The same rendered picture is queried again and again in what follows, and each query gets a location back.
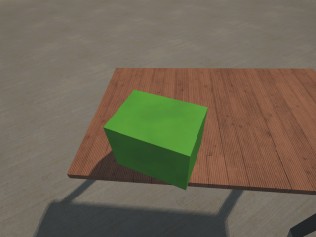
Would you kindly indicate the carton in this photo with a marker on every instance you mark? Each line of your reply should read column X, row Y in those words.
column 157, row 136

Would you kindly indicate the table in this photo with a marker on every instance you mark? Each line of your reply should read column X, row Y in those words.
column 259, row 132

